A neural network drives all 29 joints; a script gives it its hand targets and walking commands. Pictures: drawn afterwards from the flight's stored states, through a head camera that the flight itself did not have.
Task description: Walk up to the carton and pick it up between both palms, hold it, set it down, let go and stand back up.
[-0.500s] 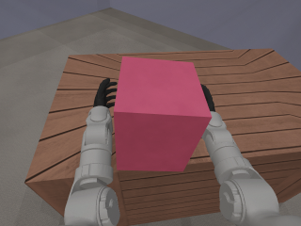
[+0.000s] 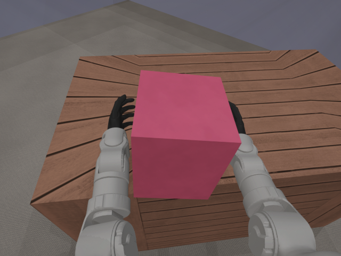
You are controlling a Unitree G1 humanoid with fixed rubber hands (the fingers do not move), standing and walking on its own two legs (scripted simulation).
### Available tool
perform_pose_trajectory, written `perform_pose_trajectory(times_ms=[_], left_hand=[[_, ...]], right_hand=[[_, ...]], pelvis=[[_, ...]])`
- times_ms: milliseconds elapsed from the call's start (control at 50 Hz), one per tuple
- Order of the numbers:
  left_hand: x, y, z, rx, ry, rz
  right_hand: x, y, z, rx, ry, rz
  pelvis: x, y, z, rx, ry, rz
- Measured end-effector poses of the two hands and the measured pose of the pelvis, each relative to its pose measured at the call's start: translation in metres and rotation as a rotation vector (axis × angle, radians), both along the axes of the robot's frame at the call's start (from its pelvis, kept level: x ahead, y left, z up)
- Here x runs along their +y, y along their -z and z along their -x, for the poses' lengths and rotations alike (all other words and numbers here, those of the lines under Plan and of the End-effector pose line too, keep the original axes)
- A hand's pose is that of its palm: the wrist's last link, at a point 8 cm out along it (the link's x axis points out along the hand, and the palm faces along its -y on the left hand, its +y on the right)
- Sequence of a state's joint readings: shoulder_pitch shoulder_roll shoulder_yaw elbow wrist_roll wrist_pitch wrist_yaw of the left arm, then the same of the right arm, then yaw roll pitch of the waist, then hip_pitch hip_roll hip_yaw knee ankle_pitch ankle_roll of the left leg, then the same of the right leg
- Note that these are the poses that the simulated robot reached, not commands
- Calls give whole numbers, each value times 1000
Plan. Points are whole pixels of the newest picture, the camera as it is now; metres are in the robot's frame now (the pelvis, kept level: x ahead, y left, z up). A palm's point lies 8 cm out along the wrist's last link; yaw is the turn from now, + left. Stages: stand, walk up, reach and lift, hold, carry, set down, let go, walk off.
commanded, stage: set down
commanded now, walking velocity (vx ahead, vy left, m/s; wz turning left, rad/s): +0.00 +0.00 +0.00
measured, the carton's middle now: (176, 138) +0.38 +0.02 +0.06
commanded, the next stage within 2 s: none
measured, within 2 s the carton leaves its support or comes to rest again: rests again in 0.04 s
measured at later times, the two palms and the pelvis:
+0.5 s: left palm (114, 134) +0.37 +0.17 +0.09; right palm (232, 132) +0.38 -0.12 +0.08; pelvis +0.00 +0.00 +0.00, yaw +0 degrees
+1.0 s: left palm (114, 135) +0.37 +0.18 +0.08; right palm (231, 133) +0.38 -0.12 +0.08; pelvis +0.00 +0.00 +0.00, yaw +0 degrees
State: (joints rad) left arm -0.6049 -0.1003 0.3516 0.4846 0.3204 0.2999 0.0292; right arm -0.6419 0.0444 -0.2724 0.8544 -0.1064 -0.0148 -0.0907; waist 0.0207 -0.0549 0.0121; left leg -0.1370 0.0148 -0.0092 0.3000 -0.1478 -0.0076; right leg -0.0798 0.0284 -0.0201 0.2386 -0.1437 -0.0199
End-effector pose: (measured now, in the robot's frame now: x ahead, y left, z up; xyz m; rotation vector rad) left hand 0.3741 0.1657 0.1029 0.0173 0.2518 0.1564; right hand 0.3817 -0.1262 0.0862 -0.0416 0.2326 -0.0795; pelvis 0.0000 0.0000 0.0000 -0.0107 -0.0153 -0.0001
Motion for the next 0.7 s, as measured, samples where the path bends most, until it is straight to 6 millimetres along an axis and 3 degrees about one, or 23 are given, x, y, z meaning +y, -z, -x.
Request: perform_pose_trajectory(times_ms=[700], left_hand=[[9,19,8,1,-26,13]], right_hand=[[9,4,-3,-35,-40,1]], pelvis=[[1,-1,-2,1,-2,-4]])
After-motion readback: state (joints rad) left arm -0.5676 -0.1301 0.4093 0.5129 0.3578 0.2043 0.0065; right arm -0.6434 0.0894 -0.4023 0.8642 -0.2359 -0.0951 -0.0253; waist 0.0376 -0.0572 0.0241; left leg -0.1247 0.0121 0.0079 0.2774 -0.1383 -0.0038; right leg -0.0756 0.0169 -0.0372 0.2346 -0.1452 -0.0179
